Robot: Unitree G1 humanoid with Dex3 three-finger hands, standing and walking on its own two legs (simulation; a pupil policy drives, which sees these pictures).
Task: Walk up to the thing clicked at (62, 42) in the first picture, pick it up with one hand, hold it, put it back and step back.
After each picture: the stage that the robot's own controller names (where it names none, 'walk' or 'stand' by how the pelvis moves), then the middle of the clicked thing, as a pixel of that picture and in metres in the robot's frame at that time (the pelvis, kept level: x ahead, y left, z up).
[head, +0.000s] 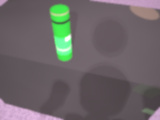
stand; (62, 35) +0.58 +0.10 +0.05
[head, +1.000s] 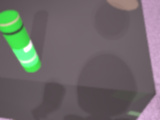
rise first; (22, 45) +0.48 +0.24 +0.08
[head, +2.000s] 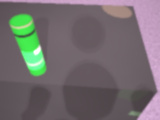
stand; (30, 48) +0.48 +0.21 +0.07
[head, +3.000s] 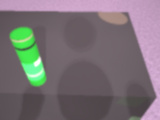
stand; (31, 60) +0.45 +0.21 +0.05
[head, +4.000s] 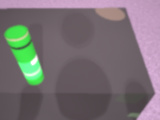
stand; (27, 58) +0.45 +0.22 +0.05
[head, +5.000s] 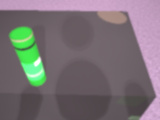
stand; (30, 60) +0.45 +0.21 +0.05
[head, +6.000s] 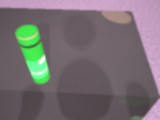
stand; (35, 57) +0.46 +0.20 +0.05
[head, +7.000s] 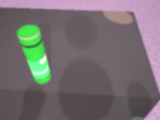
stand; (36, 57) +0.46 +0.19 +0.05
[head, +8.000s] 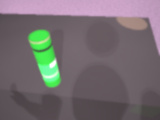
rise first; (46, 61) +0.45 +0.18 +0.06
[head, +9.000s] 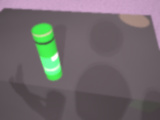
go down; (49, 55) +0.48 +0.18 +0.06
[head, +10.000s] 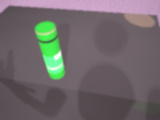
go down; (51, 53) +0.48 +0.17 +0.06
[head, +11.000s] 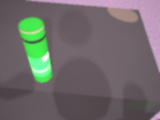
go down; (38, 54) +0.45 +0.16 +0.08
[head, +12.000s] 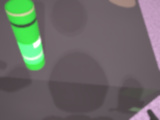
close in; (29, 40) +0.47 +0.17 +0.10
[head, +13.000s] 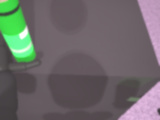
close; (15, 30) +0.48 +0.19 +0.13
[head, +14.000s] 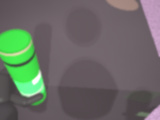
lift; (26, 74) +0.32 +0.16 +0.13
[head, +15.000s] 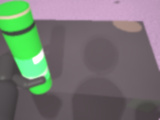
lift; (29, 54) +0.31 +0.15 +0.24
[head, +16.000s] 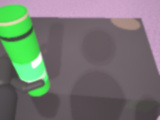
hold; (27, 58) +0.31 +0.15 +0.23
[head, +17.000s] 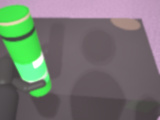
hold; (29, 58) +0.31 +0.15 +0.23
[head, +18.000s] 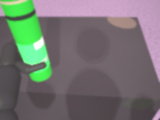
crouch; (30, 42) +0.37 +0.15 +0.23
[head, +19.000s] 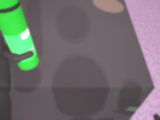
lower; (16, 33) +0.45 +0.17 +0.17
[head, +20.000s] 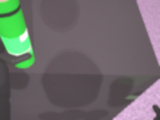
lower; (14, 33) +0.46 +0.17 +0.13
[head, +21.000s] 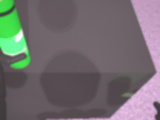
lower; (9, 33) +0.46 +0.18 +0.13
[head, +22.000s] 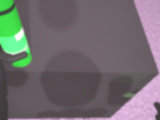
lower; (10, 32) +0.47 +0.18 +0.13
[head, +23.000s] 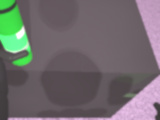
lower; (11, 30) +0.47 +0.18 +0.13
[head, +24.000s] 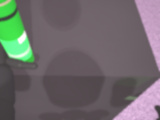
open; (12, 35) +0.46 +0.17 +0.12
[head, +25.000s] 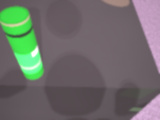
sink last; (26, 49) +0.43 +0.17 +0.10
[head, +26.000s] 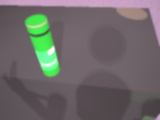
stand; (45, 48) +0.48 +0.18 +0.10
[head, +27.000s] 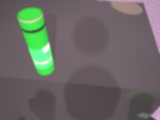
stand; (39, 45) +0.46 +0.17 +0.11
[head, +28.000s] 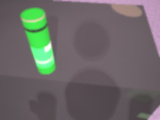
stand; (41, 45) +0.47 +0.17 +0.11
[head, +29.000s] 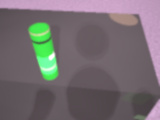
stand; (45, 54) +0.49 +0.17 +0.06
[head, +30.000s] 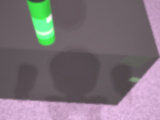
walk; (41, 16) +0.57 +0.15 +0.07
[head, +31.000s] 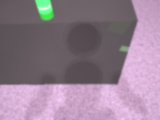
walk; out of the picture +0.80 +0.22 +0.07
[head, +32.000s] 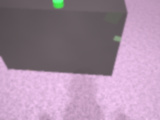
stand; out of the picture +1.08 +0.18 +0.07
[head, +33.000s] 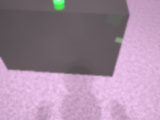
stand; out of the picture +1.06 +0.16 +0.05
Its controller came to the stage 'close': yes
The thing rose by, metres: 0.20
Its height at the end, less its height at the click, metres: +0.00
